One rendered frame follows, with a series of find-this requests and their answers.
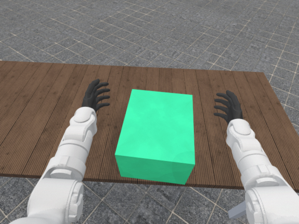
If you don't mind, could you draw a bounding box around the table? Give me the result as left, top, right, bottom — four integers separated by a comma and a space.
0, 61, 299, 219

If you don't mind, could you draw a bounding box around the left robot hand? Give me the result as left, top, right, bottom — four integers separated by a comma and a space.
81, 79, 110, 113

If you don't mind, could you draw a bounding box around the left robot forearm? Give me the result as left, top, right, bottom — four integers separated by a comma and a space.
27, 107, 97, 215

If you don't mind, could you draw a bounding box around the carton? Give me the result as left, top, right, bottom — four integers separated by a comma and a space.
115, 89, 195, 185

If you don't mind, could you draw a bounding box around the right robot hand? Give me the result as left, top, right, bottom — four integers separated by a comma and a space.
214, 90, 243, 124

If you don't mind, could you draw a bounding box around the right robot forearm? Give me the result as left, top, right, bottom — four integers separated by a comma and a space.
226, 119, 299, 198

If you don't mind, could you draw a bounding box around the right robot upper arm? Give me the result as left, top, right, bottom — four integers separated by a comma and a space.
245, 186, 299, 224

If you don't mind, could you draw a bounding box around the left robot upper arm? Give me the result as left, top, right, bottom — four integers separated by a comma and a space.
9, 178, 84, 224

